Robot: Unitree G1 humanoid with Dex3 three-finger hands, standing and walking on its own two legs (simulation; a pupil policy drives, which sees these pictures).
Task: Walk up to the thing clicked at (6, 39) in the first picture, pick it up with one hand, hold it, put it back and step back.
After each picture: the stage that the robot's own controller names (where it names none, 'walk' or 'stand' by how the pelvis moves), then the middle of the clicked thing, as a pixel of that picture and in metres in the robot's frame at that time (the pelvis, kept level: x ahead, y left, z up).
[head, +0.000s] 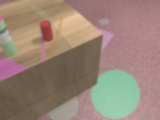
stand; (2, 36) +0.67 +0.45 -0.04
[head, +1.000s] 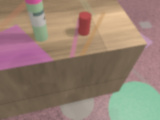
walk; (37, 18) +0.66 +0.27 +0.00
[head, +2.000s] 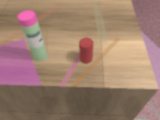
rise first; (34, 38) +0.57 +0.26 +0.00
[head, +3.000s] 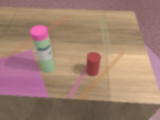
stand; (44, 51) +0.55 +0.21 -0.04
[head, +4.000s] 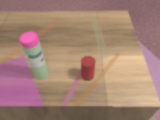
stand; (36, 58) +0.51 +0.24 -0.03
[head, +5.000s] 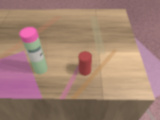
stand; (35, 53) +0.54 +0.25 -0.04
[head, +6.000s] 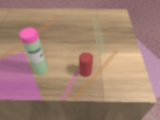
stand; (35, 54) +0.53 +0.25 -0.04
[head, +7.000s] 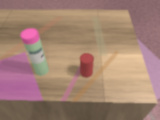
stand; (36, 54) +0.53 +0.25 -0.04
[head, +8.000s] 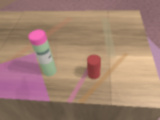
rise first; (44, 55) +0.53 +0.24 -0.04
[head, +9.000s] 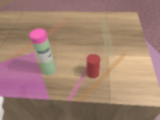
go down; (44, 54) +0.54 +0.24 -0.04
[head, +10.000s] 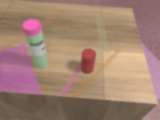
go down; (37, 46) +0.55 +0.22 -0.02
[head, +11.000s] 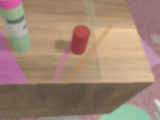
go down; (16, 24) +0.54 +0.22 +0.04
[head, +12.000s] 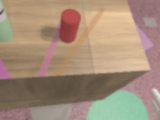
close in; out of the picture +0.54 +0.24 +0.06
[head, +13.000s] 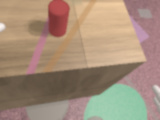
close; out of the picture +0.55 +0.24 +0.08
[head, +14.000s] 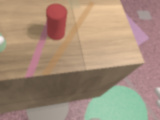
lift; out of the picture +0.49 +0.23 +0.08
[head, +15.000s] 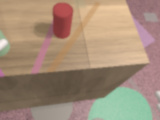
lift; out of the picture +0.48 +0.24 +0.09
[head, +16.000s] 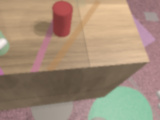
lift; out of the picture +0.48 +0.24 +0.09
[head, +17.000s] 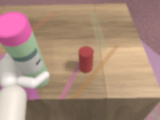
lift; (28, 58) +0.33 +0.16 +0.18
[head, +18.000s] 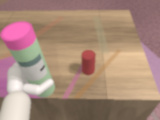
hold; (33, 65) +0.32 +0.17 +0.15
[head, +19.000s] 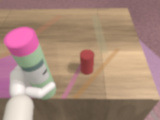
hold; (35, 69) +0.32 +0.16 +0.14
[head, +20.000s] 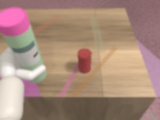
crouch; (26, 52) +0.36 +0.18 +0.17
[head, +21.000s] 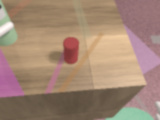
lower; out of the picture +0.50 +0.23 +0.18
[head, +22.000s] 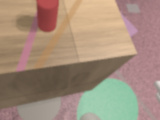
lower; out of the picture +0.54 +0.24 +0.09
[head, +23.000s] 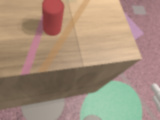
lower; out of the picture +0.53 +0.24 +0.08
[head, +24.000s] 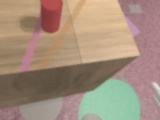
lower; out of the picture +0.54 +0.24 +0.09
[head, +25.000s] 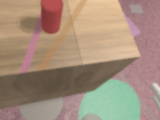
lower; out of the picture +0.53 +0.25 +0.09
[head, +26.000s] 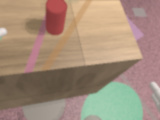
open; out of the picture +0.53 +0.22 +0.08
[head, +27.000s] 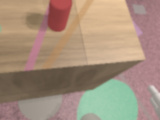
sink last; out of the picture +0.52 +0.23 +0.08
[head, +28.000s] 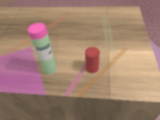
sink last; (44, 51) +0.52 +0.22 +0.02
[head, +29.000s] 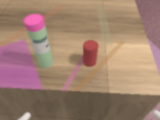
stand; (40, 44) +0.53 +0.21 +0.02
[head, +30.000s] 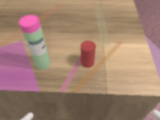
stand; (37, 45) +0.52 +0.22 +0.03
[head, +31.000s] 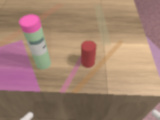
stand; (37, 45) +0.51 +0.22 +0.03
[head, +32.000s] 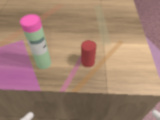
stand; (38, 45) +0.52 +0.22 +0.03
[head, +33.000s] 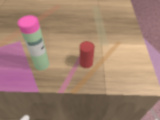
stand; (36, 46) +0.52 +0.21 +0.03
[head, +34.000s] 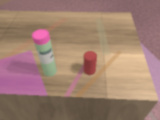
stand; (46, 55) +0.54 +0.21 -0.04
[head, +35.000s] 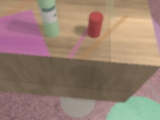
walk; (48, 13) +0.65 +0.17 -0.01
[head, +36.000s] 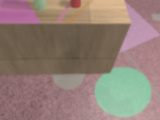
walk; out of the picture +0.88 +0.29 -0.02
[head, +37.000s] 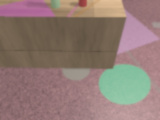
stand; out of the picture +1.14 +0.27 -0.02
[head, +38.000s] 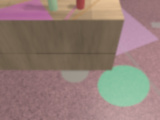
stand; out of the picture +1.12 +0.26 -0.04
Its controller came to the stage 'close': yes
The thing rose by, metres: 0.22
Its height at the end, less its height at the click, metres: +0.00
